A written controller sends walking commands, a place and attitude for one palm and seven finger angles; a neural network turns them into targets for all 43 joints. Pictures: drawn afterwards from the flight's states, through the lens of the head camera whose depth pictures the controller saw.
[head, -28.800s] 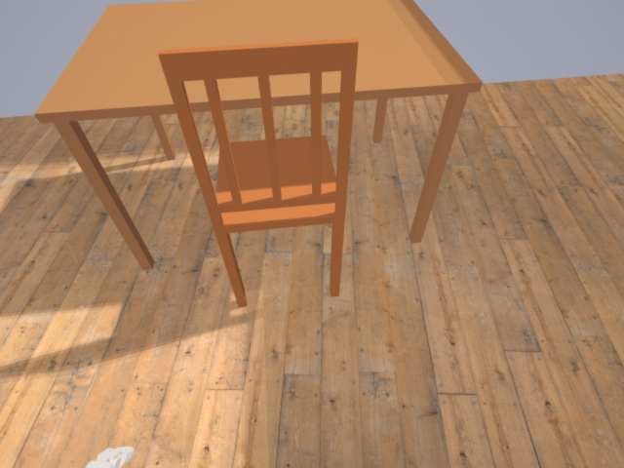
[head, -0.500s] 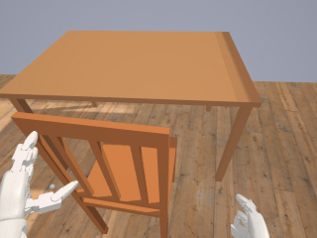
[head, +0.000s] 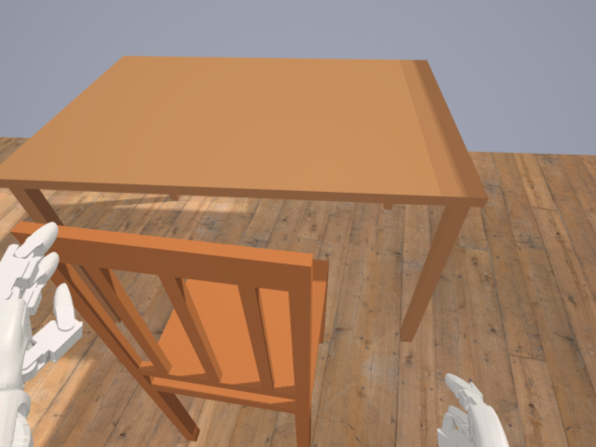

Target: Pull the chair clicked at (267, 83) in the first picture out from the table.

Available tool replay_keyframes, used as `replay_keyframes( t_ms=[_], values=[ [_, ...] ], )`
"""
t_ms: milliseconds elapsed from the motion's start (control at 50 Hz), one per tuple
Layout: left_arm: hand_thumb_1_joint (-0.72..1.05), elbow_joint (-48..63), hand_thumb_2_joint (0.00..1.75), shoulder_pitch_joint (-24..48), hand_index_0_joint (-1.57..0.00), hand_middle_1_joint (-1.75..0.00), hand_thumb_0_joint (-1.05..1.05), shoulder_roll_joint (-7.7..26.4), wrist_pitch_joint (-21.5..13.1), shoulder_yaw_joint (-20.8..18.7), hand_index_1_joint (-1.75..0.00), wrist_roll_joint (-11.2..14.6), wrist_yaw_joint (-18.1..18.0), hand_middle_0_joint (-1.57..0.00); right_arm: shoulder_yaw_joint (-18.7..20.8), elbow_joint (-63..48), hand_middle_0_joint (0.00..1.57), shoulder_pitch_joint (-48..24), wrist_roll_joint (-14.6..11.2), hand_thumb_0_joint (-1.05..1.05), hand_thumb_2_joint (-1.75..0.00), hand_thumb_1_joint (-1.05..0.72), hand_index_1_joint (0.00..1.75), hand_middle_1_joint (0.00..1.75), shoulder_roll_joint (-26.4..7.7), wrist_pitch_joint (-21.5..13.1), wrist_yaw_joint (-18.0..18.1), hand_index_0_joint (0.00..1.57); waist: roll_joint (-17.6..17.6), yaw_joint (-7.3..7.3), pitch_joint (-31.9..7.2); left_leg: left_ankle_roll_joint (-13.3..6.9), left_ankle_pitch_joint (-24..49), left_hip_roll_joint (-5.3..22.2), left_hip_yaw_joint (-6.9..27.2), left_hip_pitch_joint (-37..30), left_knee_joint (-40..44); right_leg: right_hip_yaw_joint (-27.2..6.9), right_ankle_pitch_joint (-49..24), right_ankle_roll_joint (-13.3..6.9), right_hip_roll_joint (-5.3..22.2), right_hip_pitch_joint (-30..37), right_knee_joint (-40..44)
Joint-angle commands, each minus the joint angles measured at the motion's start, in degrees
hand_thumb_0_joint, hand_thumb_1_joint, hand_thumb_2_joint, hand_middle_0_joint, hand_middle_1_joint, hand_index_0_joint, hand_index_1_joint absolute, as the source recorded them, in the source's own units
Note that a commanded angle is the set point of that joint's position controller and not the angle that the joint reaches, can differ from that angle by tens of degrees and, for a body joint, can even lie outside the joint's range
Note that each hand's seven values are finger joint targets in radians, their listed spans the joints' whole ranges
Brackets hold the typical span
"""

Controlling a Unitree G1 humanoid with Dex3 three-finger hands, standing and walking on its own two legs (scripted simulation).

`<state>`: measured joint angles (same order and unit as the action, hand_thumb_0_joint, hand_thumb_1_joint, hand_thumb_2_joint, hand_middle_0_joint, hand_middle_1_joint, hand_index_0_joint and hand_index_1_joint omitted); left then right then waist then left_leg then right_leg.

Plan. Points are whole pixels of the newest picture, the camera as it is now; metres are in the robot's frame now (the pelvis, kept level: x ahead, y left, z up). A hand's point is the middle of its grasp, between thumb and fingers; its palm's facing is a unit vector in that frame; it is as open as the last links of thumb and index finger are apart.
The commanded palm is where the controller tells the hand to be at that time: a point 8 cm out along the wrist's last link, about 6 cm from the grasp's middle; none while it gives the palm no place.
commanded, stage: draw the hand back to the body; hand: left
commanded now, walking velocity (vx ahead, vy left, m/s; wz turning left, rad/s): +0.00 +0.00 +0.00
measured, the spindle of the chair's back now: (197, 334) +0.30 +0.22 -0.07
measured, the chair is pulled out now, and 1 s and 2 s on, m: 0.17 0.17 0.17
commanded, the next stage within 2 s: step back with the hand held close in 0.10 s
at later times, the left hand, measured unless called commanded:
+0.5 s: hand (76, 348) +0.16 +0.25 +0.15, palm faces +0.36 -0.80 -0.49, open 7.4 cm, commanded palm +0.11 +0.30 +0.17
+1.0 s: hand out of the picture +0.10 +0.29 +0.15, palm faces +0.42 -0.78 -0.47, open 7.4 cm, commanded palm +0.04 +0.32 +0.17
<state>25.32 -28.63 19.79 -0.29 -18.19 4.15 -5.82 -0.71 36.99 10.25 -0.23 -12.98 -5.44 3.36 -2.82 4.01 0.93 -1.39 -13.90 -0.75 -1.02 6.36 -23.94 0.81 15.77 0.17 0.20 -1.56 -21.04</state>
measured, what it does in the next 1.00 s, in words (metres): shifts its weight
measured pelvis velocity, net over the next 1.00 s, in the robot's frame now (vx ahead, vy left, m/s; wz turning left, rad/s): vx -0.09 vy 0.02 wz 0.02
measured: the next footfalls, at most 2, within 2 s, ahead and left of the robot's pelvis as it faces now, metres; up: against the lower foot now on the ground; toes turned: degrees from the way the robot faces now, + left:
left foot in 1.48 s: -0.04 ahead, +0.12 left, +0.00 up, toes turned +0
right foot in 1.80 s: -0.23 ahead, -0.08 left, +0.00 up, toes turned +3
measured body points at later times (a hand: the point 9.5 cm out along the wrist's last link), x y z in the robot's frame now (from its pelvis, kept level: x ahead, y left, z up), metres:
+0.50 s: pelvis -0.03 -0.01 +0.00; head -0.03 -0.03 +0.45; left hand +0.14 +0.29 +0.17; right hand +0.17 -0.24 -0.09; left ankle -0.01 +0.10 -0.74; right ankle -0.04 -0.12 -0.74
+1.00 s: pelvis -0.09 +0.02 -0.01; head -0.09 +0.03 +0.44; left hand +0.08 +0.32 +0.17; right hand +0.08 -0.22 -0.09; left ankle -0.01 +0.10 -0.74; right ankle -0.06 -0.12 -0.74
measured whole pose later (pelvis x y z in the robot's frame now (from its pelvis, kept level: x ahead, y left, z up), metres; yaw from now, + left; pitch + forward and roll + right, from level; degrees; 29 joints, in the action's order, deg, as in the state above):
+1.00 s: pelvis -0.09 +0.02 -0.01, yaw +1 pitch +0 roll -3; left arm 29.6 -31.3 23.8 -7.0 -22.0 1.4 -9.1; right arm 0.1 33.3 11.7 -0.2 -13.2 -2.3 6.3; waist -1.7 0.1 0.6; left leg -3.3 -9.1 -0.5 0.0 22.5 -31.7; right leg 0.6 14.8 0.9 -1.0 -17.3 -31.4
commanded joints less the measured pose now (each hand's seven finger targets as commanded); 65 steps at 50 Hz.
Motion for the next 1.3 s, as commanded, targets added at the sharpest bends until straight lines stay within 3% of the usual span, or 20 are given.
replay_keyframes(
  t_ms=[0,60,120,200,220,260,380,480,580,740,820,860,940,980,1040,1080,1140,1180,1220,1280],
  values=[
    [0.9,14.18,0.9,5.1,-0.2,-0.3,0.0,12.33,-4.42,-8.74,-0.3,0.2,-1.71,-0.2,1.61,-9.32,0.2,-8.85,-0.24,0.0,-0.9,-0.9,0.3,0.3,-5.79,-3.39,0.68,0.2,-2.41,-0.03,-4.43,0.41,17.54,1.6,0.97,-3.84,2.26,1.35,-16.06,-1.57,-0.28,-2.26,2.86],
    [0.9,12.64,0.9,5.1,-0.2,-0.3,0.0,11.47,-4.69,-8.33,-0.3,0.32,-1.68,-0.2,1.87,-8.9,0.2,-8.83,-0.39,0.0,-0.9,-0.9,0.3,0.3,-5.97,-3.48,0.87,0.2,-2.74,-0.09,-3.42,0.16,16.61,1.61,0.66,-4.14,2.26,1.2,-15.3,-1.44,-0.36,-3.09,3.18],
    [0.9,9.11,0.9,4.54,-0.2,-0.3,0.0,9.88,-4.6,-7.19,-0.3,0.64,-1.33,-0.2,2.07,-8.65,0.2,-8.99,-0.44,0.0,-0.9,-0.9,0.3,0.3,-6.0,-3.12,0.91,0.2,1.24,-0.27,-1.12,-0.04,13.6,1.69,0.59,-3.27,2.76,1.16,-13.04,-1.17,-0.45,-4.21,4.03],
    [0.9,10.01,0.9,9.34,-0.2,-0.3,0.0,9.97,-5.33,-5.97,-0.3,0.39,-1.11,-0.2,2.13,-8.5,0.2,-9.46,-0.35,0.0,-0.9,-0.9,0.3,0.3,-6.25,-3.37,1.01,0.2,0.46,-0.63,-2.26,-0.43,11.45,1.22,0.32,-3.98,2.72,0.6,-11.42,-1.0,-0.1,-4.57,4.56],
    [0.9,13.05,0.9,14.43,-0.2,-0.3,0.0,18.21,-7.41,-13.39,-0.3,0.06,-1.68,-0.2,1.75,-10.72,0.2,-8.3,-1.24,0.0,-0.9,-0.9,0.3,0.3,-6.78,-2.19,1.25,0.2,1.02,-1.91,-0.02,-1.27,8.07,2.37,2.05,-0.16,-0.36,-3.16,-13.98,-0.15,3.11,-9.59,6.64],
    [0.9,7.31,0.9,6.17,-0.2,-0.3,0.0,12.07,-6.94,-8.35,-0.3,-0.23,-0.9,-0.2,1.84,-10.22,0.2,-8.66,-0.59,0.0,-0.9,-0.9,0.3,0.3,-6.26,-0.93,1.53,0.2,4.22,-2.31,-0.82,-1.02,9.84,2.26,2.47,-0.21,-2.6,-3.11,-17.2,-0.34,5.05,-11.12,5.9],
    [0.9,12.21,0.9,-1.13,-0.2,-0.3,0.0,12.98,-7.23,-9.51,-0.3,-0.36,-1.4,-0.2,2.33,-12.09,0.2,-8.11,-0.34,0.0,-0.9,-0.9,0.3,0.3,-6.48,1.45,2.15,0.2,-1.11,-2.47,-9.16,-0.73,21.11,3.66,2.37,-1.62,-2.94,-1.69,-21.2,-0.26,4.61,-9.36,1.09],
    [0.9,14.67,0.9,-1.68,-0.2,-0.3,0.0,15.65,-7.49,-11.95,-0.3,-0.2,-2.29,-0.2,2.89,-13.16,0.2,-8.31,-0.55,0.0,-0.9,-0.9,0.3,0.3,-6.79,2.59,2.85,0.2,-0.23,-2.42,-10.56,-0.59,23.02,4.79,3.52,-0.1,-2.33,-1.53,-19.46,-0.27,3.81,-9.86,-1.26],
    [0.9,12.69,0.9,-2.09,-0.2,-0.3,0.0,14.27,-7.42,-10.88,-0.3,-0.13,-2.74,-0.2,3.31,-13.49,0.2,-8.1,-0.79,0.0,-0.9,-0.9,0.3,0.3,-7.21,2.83,3.07,0.2,-0.34,-2.67,-8.9,-0.66,17.19,5.42,4.6,2.97,-0.81,-1.54,-12.99,-0.21,2.99,-11.47,-1.69],
    [0.9,12.71,0.9,0.23,-0.2,-0.3,0.0,13.51,-8.35,-9.52,-0.3,-1.06,-3.55,-0.2,3.19,-13.62,0.2,-7.84,-0.64,0.0,-0.9,-0.9,0.3,0.3,-7.57,2.1,2.87,0.2,2.07,-3.45,-3.55,-1.12,-6.93,4.82,5.65,11.74,0.64,-4.51,4.67,-0.94,3.88,-16.0,2.56],
    [0.9,15.18,0.9,0.88,-0.2,-0.3,0.0,14.64,-9.53,-10.29,-0.3,-1.47,-4.46,-0.2,3.23,-13.16,0.2,-6.55,-0.52,0.0,-0.9,-0.9,0.3,0.3,-7.63,1.4,2.93,0.2,2.66,-3.75,-4.17,-0.71,-9.36,3.85,5.36,10.39,-3.67,-5.36,11.18,-2.18,5.67,-20.38,4.27],
    [0.9,15.84,0.9,0.26,-0.2,-0.3,0.0,14.67,-9.94,-10.79,-0.3,-1.57,-4.81,-0.2,3.0,-13.22,0.2,-6.52,-0.15,0.0,-0.9,-0.9,0.3,0.3,-7.5,0.94,3.02,0.2,1.35,-3.78,-4.19,-0.93,-10.1,4.7,6.65,11.15,-2.06,-4.2,10.71,-1.88,4.78,-20.57,2.53],
    [0.9,18.85,0.9,1.03,-0.2,-0.3,0.0,14.59,-11.32,-12.68,-0.3,-3.14,-4.82,-0.2,3.15,-14.21,0.2,-7.67,0.18,0.0,-0.9,-0.9,0.3,0.3,-8.64,-0.58,3.29,0.2,-11.76,-2.81,-5.71,-4.45,-27.14,11.19,16.3,29.65,14.48,-0.11,1.81,0.49,-3.17,-0.74,-15.95],
    [0.9,18.22,0.9,0.93,-0.2,-0.3,0.0,14.64,-11.5,-13.03,-0.3,-3.65,-4.49,-0.2,3.44,-13.83,0.2,-7.44,0.58,0.0,-0.9,-0.9,0.3,0.3,-8.04,-0.75,3.0,0.2,-12.9,-2.5,-5.47,-5.04,-26.27,11.49,17.27,31.75,15.32,-0.31,-0.04,0.11,-3.98,0.98,-19.02],
    [0.9,15.93,0.9,-2.74,-0.2,-0.3,0.0,13.93,-11.65,-13.14,-0.3,-2.95,-3.84,-0.2,3.76,-13.34,0.2,-6.45,0.1,0.0,-0.9,-0.9,0.3,0.3,-7.45,-1.3,2.38,0.2,-3.47,-2.52,-6.07,-3.95,-14.79,9.13,12.92,24.33,7.34,-2.79,-3.9,-0.73,-2.21,-4.3,-11.44],
    [0.9,16.24,0.9,-3.88,-0.2,-0.3,0.0,13.53,-11.46,-12.05,-0.3,-1.88,-3.43,-0.2,3.97,-12.5,0.2,-5.96,0.25,0.0,-0.9,-0.9,0.3,0.3,-7.44,-0.92,1.88,0.2,-2.49,-3.14,-6.66,-2.12,-5.95,6.67,9.14,17.48,2.95,-5.37,-6.28,-2.29,0.74,-10.1,-6.12],
    [0.9,16.52,0.9,0.55,-0.2,-0.3,0.0,13.7,-11.32,-10.31,-0.3,-1.14,-3.38,-0.2,4.2,-11.23,0.2,-6.38,-0.4,0.0,-0.9,-0.9,0.3,0.3,-7.18,-0.75,2.02,0.2,2.55,-3.34,-14.45,-0.88,15.39,7.15,6.18,2.52,-2.94,-5.02,-16.3,-0.82,1.48,-15.04,-6.36],
    [0.9,16.28,0.9,-0.54,-0.2,-0.3,0.0,15.36,-10.69,-11.63,-0.3,-0.72,-3.39,-0.2,4.46,-11.4,0.2,-7.25,-0.28,0.0,-0.9,-0.9,0.3,0.3,-7.5,-0.49,2.2,0.2,2.72,-3.05,-14.57,-1.26,11.54,7.75,6.45,2.25,-1.76,-4.95,-10.94,-0.41,0.89,-16.04,-5.77],
    [0.9,16.83,0.9,0.05,-0.2,-0.3,0.0,15.07,-10.54,-11.59,-0.3,-0.8,-3.23,-0.2,4.27,-12.22,0.2,-8.29,-0.34,0.0,-0.9,-0.9,0.3,0.3,-7.45,0.05,2.15,0.2,0.16,-3.22,-10.95,-1.52,-0.29,7.62,7.4,8.72,0.71,-5.62,-3.84,-0.91,0.53,-15.68,-5.04],
    [0.9,17.83,0.9,-0.32,-0.2,-0.3,0.0,17.63,-10.92,-13.9,-0.3,-0.92,-3.48,-0.2,4.24,-12.19,0.2,-8.99,0.13,0.0,-0.9,-0.9,0.3,0.3,-7.07,0.57,2.07,0.2,0.68,-3.47,-5.85,-0.17,-13.88,4.97,6.71,14.38,-1.46,-9.83,11.42,-4.07,3.45,-20.02,1.45]
  ],
)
